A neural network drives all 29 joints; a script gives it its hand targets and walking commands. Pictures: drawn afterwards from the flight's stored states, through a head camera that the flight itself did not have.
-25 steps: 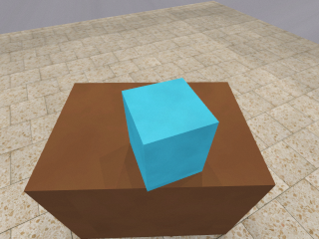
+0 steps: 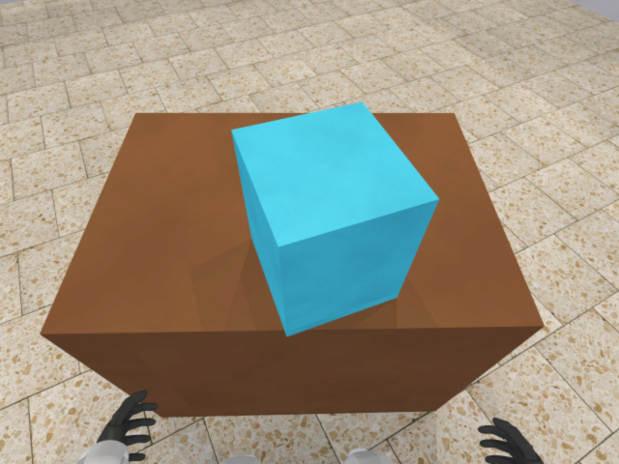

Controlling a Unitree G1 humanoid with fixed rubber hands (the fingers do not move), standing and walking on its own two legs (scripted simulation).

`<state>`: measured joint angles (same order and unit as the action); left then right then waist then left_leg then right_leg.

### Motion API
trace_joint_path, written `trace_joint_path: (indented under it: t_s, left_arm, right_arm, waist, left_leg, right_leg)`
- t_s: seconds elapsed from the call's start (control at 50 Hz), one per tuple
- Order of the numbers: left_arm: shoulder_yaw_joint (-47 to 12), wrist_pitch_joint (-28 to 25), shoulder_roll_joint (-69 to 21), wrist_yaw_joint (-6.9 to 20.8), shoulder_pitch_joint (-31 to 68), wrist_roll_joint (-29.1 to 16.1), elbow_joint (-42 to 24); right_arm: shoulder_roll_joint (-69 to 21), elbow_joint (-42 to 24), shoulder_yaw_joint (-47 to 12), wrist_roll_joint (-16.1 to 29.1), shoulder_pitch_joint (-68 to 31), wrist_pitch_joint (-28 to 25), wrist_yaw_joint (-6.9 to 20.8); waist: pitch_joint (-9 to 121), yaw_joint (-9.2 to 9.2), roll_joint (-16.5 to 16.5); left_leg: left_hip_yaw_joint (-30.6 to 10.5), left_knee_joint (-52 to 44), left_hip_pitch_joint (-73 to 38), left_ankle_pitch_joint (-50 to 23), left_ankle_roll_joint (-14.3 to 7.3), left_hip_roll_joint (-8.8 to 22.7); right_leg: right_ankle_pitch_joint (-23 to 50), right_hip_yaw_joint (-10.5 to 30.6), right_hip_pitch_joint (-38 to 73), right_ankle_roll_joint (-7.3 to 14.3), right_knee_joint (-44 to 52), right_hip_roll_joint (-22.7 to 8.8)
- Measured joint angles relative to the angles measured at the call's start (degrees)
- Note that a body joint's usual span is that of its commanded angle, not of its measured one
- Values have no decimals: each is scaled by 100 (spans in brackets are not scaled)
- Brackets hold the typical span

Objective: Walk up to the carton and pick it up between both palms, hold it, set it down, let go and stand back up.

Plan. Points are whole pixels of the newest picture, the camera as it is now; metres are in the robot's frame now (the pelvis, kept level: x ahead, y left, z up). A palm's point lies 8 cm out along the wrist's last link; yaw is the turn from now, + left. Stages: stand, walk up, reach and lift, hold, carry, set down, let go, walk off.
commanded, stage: reach and lift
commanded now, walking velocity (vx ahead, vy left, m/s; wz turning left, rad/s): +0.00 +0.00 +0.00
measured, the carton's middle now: (323, 223) +0.46 -0.01 +0.02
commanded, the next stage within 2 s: none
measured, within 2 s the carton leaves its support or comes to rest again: neither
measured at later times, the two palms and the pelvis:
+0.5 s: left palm (143, 438) +0.17 +0.21 -0.05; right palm out of the picture +0.14 -0.28 -0.06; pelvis +0.01 +0.00 +0.02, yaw +0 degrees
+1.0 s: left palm (162, 438) +0.17 +0.18 -0.03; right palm (555, 449) +0.17 -0.28 -0.03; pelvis +0.00 -0.01 +0.03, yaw +0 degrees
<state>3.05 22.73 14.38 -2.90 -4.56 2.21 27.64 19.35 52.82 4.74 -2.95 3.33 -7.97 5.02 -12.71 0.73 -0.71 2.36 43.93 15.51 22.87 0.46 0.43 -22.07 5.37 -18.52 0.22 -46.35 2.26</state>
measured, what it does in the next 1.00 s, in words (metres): stands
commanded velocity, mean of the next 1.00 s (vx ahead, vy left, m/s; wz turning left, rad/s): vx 0.00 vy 0.00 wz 0.00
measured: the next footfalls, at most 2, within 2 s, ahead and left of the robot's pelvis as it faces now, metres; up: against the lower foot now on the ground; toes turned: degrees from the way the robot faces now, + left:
none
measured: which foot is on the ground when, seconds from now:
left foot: down 0.00-1.00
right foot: down 0.00-1.00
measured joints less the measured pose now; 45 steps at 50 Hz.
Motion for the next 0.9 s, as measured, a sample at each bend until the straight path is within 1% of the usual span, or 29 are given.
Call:
trace_joint_path:
  t_s: [0.04, 0.1, 0.24, 0.32, 0.52, 0.6, 0.72, 0.78, 0.86, 0.9]
  left_arm:
    - [0, 4, -71, -4, -1, 0, -156]
    - [1, 7, -163, -6, -2, 0, -87]
    - [0, -86, -408, -195, -104, 1, -78]
    - [0, -334, -584, -308, -229, 1, -243]
    - [0, -1059, -930, -522, -633, 1, -327]
    - [-4, -1291, -1005, -596, -748, 1, -191]
    - [-161, -1584, -1034, -756, -922, 1, -312]
    - [-249, -1711, -1073, -815, -923, -12, -312]
    - [-281, -1915, -1166, -870, -923, -92, -308]
    - [-302, -2020, -1195, -920, -923, -135, -319]
  right_arm:
    - [0, -171, 0, 0, 161, -59, -1]
    - [0, -248, -2, -1, 355, -65, 53]
    - [0, -415, -2, -1, 593, -137, 320]
    - [0, -516, 0, 74, 641, -262, 433]
    - [0, -669, 0, 290, 764, -632, 601]
    - [0, -686, 0, 383, 816, -697, 658]
    - [0, -817, -1, 476, 910, -707, 766]
    - [0, -862, 0, 503, 916, -713, 795]
    - [0, -1205, 0, 512, 979, -742, 780]
    - [0, -1270, 1, 559, 940, -802, 774]
  waist:
    - [114, 0, 0]
    - [359, 0, 0]
    - [656, 1, 0]
    - [684, 1, 1]
    - [981, 1, 1]
    - [1153, 1, 1]
    - [1229, 1, 1]
    - [1240, 1, 1]
    - [1263, 1, 1]
    - [1277, 1, 1]
  left_leg:
    - [0, -26, 0, 15, 0, 19]
    - [0, -138, 1, -2, 0, 32]
    - [-1, -511, 3, -181, 7, 58]
    - [-1, -700, 3, -305, 10, 66]
    - [-2, -1152, -6, -612, 25, 81]
    - [-2, -1318, -16, -727, 35, 84]
    - [-2, -1440, -52, -827, 63, 84]
    - [-1, -1476, -69, -858, 70, 84]
    - [-1, -1505, -82, -873, 72, 86]
    - [-1, -1509, -85, -872, 72, 86]
  right_leg:
    - [-1, 0, 7, 0, 50, 17]
    - [24, 0, 14, 0, 180, 26]
    - [229, 0, 33, 0, 603, 37]
    - [363, 0, 42, 0, 813, 39]
    - [665, 0, 45, 4, 1255, 40]
    - [770, 0, 45, 20, 1399, 40]
    - [835, 0, 45, 39, 1447, 40]
    - [845, -1, 45, 50, 1447, 41]
    - [846, -1, 45, 55, 1447, 44]
    - [845, -1, 45, 58, 1447, 45]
